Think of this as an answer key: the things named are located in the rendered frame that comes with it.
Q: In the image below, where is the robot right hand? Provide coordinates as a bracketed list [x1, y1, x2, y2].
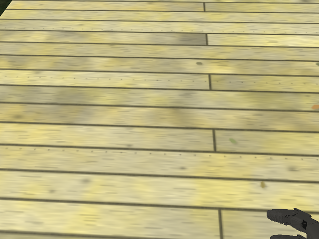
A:
[266, 208, 319, 239]

